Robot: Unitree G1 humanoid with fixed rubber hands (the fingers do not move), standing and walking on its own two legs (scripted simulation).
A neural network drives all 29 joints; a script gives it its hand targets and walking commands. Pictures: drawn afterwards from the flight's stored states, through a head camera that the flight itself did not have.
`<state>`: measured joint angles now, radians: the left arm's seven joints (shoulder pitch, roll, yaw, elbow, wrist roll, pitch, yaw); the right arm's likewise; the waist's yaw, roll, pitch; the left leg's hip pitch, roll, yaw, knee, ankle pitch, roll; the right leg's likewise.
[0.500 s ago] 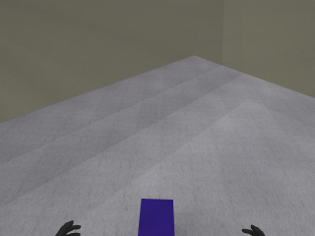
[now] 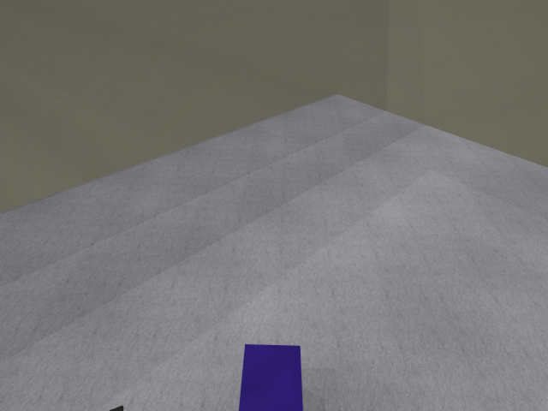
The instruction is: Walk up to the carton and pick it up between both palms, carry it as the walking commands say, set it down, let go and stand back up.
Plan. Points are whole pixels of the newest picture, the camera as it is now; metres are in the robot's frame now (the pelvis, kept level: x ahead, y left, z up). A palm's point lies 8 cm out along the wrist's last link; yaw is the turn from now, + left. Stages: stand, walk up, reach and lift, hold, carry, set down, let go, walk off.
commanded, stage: stand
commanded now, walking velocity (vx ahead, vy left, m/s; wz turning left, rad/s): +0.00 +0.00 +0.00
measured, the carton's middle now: (271, 402) +0.41 +0.02 -0.64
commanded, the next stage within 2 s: none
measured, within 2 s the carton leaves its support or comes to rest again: neither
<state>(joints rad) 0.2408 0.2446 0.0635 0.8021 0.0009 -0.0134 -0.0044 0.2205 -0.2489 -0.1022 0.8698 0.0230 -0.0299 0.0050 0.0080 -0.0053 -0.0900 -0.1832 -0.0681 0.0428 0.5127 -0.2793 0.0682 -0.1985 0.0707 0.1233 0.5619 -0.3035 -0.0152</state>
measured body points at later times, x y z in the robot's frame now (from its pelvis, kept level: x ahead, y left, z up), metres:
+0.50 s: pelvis -0.02 +0.00 +0.00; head -0.07 +0.00 +0.45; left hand +0.07 +0.27 -0.12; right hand +0.06 -0.28 -0.12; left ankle +0.00 +0.08 -0.73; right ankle +0.00 -0.11 -0.73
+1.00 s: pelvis -0.03 +0.00 +0.01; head -0.07 +0.00 +0.45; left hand +0.03 +0.27 -0.13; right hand +0.03 -0.28 -0.13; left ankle +0.00 +0.08 -0.73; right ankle +0.00 -0.11 -0.73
